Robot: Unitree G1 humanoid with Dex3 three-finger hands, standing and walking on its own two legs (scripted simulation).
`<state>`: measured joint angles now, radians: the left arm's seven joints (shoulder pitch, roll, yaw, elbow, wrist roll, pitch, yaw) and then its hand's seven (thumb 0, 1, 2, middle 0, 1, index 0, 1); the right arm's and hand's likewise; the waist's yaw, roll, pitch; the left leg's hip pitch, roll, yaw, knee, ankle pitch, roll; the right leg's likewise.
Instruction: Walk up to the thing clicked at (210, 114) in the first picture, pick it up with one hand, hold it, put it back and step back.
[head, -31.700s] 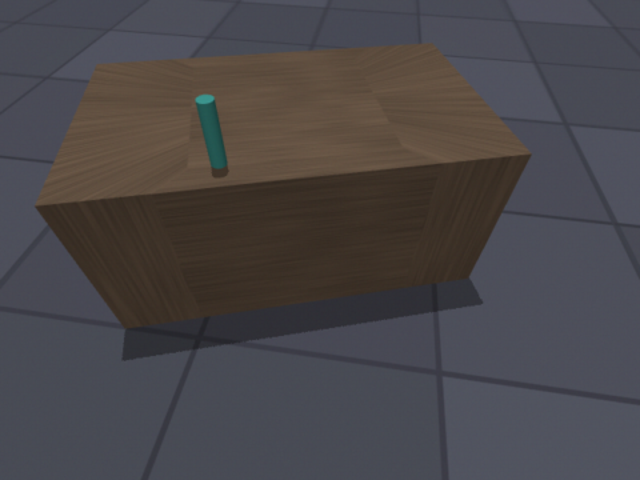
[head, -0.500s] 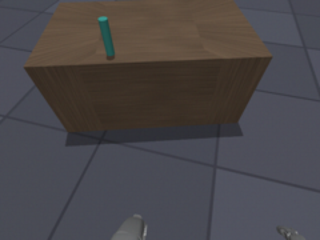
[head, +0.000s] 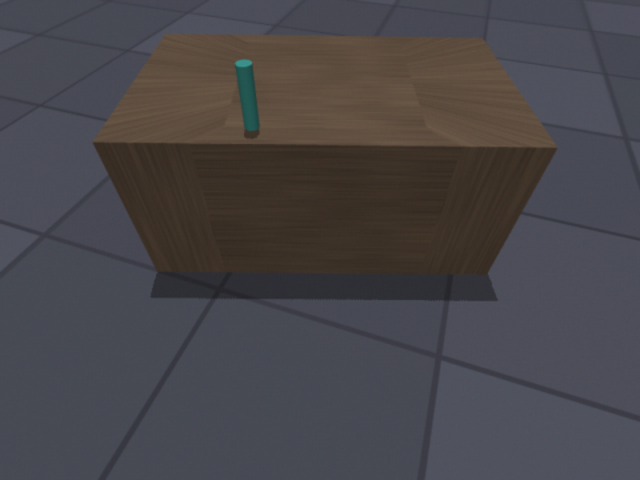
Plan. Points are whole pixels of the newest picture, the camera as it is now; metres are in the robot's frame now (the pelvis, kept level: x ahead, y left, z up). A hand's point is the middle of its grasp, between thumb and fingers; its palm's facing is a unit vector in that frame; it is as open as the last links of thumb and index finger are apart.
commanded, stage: step back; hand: left
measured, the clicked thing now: (248, 97) +1.05 +0.23 -0.07
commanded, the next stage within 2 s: stand in 0.54 s
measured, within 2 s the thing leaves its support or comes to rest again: neither
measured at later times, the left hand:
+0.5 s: hand out of the picture +0.12 +0.28 -0.14, palm faces +0.02 -0.93 -0.35, open 7.3 cm
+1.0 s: hand out of the picture +0.09 +0.26 -0.14, palm faces -0.02 -0.95 -0.32, open 7.3 cm
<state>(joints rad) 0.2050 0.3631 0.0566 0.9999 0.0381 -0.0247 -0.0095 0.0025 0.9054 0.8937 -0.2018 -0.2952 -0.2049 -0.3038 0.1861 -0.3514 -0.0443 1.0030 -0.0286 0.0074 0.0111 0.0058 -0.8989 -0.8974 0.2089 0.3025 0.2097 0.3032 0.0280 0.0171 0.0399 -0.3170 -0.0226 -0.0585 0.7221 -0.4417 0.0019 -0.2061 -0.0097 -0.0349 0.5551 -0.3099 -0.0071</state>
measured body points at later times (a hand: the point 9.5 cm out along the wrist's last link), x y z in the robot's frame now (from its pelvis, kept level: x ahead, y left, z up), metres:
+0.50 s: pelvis +0.03 +0.02 +0.01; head +0.04 +0.03 +0.46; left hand +0.12 +0.33 -0.12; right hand +0.15 -0.27 -0.11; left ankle +0.04 +0.13 -0.73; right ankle +0.00 -0.12 -0.73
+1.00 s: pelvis +0.01 +0.01 +0.02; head +0.02 +0.02 +0.47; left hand +0.09 +0.31 -0.12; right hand +0.10 -0.29 -0.11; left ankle +0.04 +0.13 -0.73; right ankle +0.00 -0.12 -0.73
